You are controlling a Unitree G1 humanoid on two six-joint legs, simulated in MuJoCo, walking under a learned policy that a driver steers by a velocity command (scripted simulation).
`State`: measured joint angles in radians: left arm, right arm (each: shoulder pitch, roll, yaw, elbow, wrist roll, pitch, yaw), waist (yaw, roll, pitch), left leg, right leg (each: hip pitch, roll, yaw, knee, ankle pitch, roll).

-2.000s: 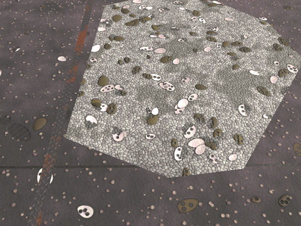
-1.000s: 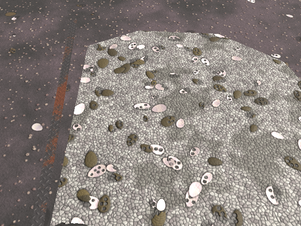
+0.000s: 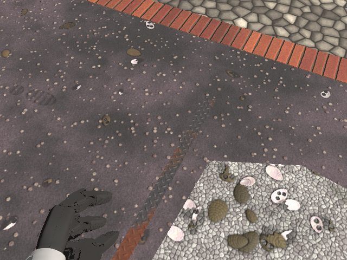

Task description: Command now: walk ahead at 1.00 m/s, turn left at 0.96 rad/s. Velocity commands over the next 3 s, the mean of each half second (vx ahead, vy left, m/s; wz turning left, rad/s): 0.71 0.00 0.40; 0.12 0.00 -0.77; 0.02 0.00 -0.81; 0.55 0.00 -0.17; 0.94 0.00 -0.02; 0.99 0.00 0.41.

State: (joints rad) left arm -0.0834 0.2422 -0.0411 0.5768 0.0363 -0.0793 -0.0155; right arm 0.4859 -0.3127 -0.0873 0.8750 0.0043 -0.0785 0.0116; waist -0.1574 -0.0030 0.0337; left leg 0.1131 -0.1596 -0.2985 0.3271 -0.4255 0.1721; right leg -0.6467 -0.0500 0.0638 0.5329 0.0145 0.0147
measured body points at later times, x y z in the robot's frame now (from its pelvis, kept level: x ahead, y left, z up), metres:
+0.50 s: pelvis +0.39 +0.02 +0.00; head +0.44 +0.04 +0.44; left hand +0.31 +0.29 -0.14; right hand +0.70 -0.13 -0.06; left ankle +0.50 +0.14 -0.72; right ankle +0.24 -0.17 -0.64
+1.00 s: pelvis +0.51 -0.02 +0.01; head +0.55 -0.05 +0.45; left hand +0.72 +0.23 -0.07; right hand +0.62 -0.33 -0.10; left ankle +0.51 +0.14 -0.64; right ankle +0.54 -0.11 -0.72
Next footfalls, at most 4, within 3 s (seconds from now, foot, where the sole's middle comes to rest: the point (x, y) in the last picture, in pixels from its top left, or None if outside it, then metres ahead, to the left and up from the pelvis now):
0.04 right None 0.24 -0.16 -0.76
0.42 left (115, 239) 0.54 0.15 -0.76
0.88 right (184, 220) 0.58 -0.12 -0.76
1.32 left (135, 201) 0.68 0.06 -0.76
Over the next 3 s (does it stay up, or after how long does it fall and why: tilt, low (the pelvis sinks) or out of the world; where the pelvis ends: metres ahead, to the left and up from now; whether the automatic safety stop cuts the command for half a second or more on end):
stays up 1.34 -0.68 -0.01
